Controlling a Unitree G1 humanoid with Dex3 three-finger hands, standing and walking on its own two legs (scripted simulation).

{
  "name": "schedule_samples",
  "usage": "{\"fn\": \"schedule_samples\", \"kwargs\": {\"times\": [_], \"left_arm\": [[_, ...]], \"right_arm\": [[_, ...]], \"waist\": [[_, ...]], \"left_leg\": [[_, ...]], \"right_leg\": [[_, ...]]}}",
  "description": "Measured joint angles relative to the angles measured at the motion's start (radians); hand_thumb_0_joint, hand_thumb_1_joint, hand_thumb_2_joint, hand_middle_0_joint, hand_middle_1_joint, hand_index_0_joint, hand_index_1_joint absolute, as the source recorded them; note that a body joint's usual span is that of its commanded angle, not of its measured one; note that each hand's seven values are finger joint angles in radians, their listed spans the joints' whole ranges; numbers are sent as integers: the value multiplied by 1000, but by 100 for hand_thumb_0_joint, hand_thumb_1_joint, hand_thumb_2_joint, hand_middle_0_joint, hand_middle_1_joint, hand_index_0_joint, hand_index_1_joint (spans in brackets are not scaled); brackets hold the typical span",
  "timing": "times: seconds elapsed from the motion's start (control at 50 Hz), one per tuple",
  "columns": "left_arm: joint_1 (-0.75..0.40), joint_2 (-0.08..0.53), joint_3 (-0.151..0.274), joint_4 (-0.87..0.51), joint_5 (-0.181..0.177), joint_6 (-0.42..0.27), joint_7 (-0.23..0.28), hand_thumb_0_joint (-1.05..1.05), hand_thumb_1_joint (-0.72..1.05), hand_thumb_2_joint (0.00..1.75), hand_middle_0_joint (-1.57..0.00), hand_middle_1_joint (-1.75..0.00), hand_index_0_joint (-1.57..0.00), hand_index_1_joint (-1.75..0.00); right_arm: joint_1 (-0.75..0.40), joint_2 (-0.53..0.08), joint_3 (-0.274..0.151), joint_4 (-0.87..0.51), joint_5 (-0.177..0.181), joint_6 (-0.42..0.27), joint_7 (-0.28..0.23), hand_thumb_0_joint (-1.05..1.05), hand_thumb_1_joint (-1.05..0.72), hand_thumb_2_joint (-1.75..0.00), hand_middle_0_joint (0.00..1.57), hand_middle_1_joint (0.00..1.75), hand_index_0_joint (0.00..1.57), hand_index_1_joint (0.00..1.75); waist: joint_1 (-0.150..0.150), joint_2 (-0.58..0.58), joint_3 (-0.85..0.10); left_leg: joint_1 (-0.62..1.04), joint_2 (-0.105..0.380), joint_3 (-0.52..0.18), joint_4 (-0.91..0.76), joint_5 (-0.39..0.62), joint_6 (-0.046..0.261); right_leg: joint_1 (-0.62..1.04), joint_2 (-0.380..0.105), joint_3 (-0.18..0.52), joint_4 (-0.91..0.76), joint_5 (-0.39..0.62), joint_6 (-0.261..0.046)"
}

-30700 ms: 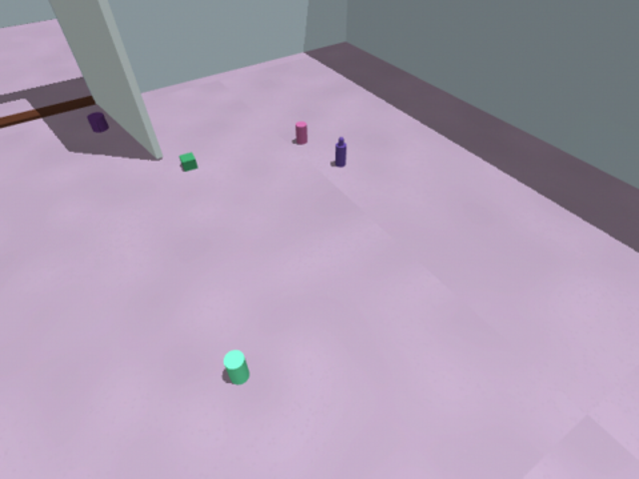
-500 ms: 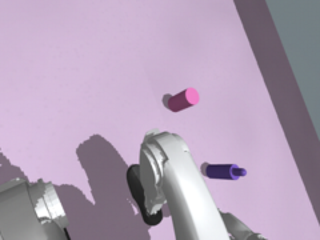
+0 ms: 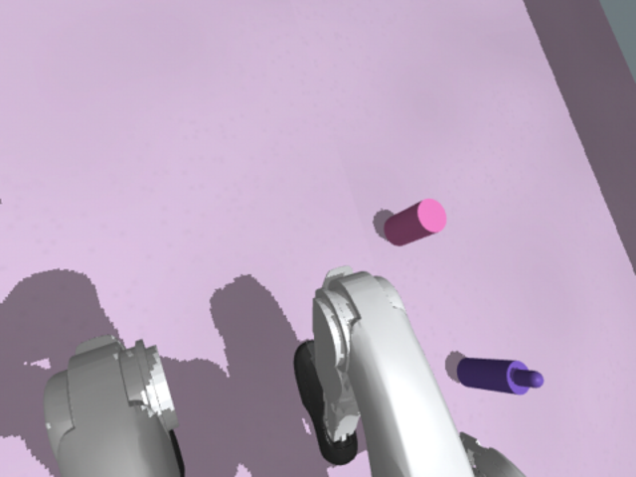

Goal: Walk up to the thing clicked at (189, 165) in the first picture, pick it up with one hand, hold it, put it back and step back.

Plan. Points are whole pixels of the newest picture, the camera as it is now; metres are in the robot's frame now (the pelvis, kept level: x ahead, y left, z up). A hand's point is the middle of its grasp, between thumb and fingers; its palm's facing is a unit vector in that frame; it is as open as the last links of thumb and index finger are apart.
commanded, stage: settle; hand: left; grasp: from above
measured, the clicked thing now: out of the picture +0.47 +0.35 -0.22
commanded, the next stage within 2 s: lift in 0.28 s
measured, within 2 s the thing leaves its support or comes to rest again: neither
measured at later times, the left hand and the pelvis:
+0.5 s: hand out of the picture +0.46 +0.33 -0.12, palm faces -0.44 -0.03 -0.90, open 7.8 cm; pelvis -0.01 +0.00 +0.02, yaw +4 degrees
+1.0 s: hand out of the picture +0.39 +0.33 +0.01, palm faces -0.46 -0.07 -0.88, open 7.3 cm; pelvis -0.01 -0.01 +0.11, yaw +8 degrees
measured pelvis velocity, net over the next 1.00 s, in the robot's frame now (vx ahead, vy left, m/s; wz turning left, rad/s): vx -0.01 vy -0.01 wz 0.13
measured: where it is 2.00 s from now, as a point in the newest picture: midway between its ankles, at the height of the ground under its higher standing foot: (255, 464)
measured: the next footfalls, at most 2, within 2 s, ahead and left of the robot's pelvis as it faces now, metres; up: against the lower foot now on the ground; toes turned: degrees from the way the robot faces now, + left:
none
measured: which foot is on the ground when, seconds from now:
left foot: down 0.00-1.00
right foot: down 0.00-1.00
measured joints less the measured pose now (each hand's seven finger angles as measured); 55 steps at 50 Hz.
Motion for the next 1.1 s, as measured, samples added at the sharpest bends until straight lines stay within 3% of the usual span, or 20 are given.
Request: {"fn": "schedule_samples", "kwargs": {"times": [0.08,0.16,0.32,0.42,0.52,0.62,0.8,0.92,1.1], "left_arm": [[-3,-34,-38,-40,-7,-18,-63,-3,6,46,-58,-59,-80,-64],[-17,-57,-59,-59,-5,-49,-94,-4,9,42,-58,-57,-87,-62],[-62,-68,-76,-58,29,-75,-79,-5,11,35,-60,-57,-95,-58],[-80,-79,-87,-47,22,-45,-70,-6,12,34,-60,-55,-98,-56],[-64,-106,-88,-78,-18,-3,-105,-6,14,32,-60,-54,-99,-54],[-9,-140,-82,-168,-84,26,-195,-6,14,32,-59,-54,-99,-55],[132,-176,-63,-373,-172,-37,-327,-6,14,32,-59,-54,-104,-56],[204,-189,-82,-458,-212,-62,-335,-5,14,32,-59,-56,-105,-57],[322,-249,-125,-582,-239,-16,-326,-5,14,32,-58,-57,-105,-59]], "right_arm": [[2,1,-23,-2,25,30,-20,0,-91,-90,20,30,20,30],[-1,-1,-32,-2,39,55,-40,0,-91,-90,20,30,20,30],[-4,3,-45,2,51,79,-71,0,-91,-90,20,30,20,30],[-2,20,-55,15,58,88,-82,0,-91,-90,20,30,20,30],[9,41,-70,24,75,96,-87,0,-91,-90,20,30,20,30],[25,52,-93,20,100,119,-90,0,-92,-90,20,30,20,30],[38,36,-145,-1,132,163,-115,0,-92,-90,20,30,20,30],[15,35,-168,-6,154,167,-136,0,-92,-90,20,30,20,30],[-24,56,-185,-13,188,166,-164,0,-91,-90,20,30,20,30]], "waist": [[21,12,-22],[30,12,-38],[29,13,-66],[32,25,-80],[44,42,-92],[67,61,-107],[120,78,-153],[154,71,-193],[190,70,-222]], "left_leg": [[6,-1,16,-25,16,3],[16,-4,25,-45,29,2],[15,-7,37,-68,48,-2],[16,-5,54,-89,53,1],[31,-3,72,-122,51,4],[62,-2,87,-167,49,5],[146,2,111,-254,51,6],[228,10,122,-326,52,5],[406,20,137,-474,62,0]], "right_leg": [[4,-6,10,-15,8,-5],[12,-11,16,-25,13,-9],[5,-16,25,-35,25,-14],[-1,-19,39,-47,27,-10],[7,-23,52,-69,23,-2],[33,-30,62,-102,17,-2],[104,-39,75,-173,15,-1],[174,-39,80,-238,21,5],[339,-42,82,-375,35,4]]}}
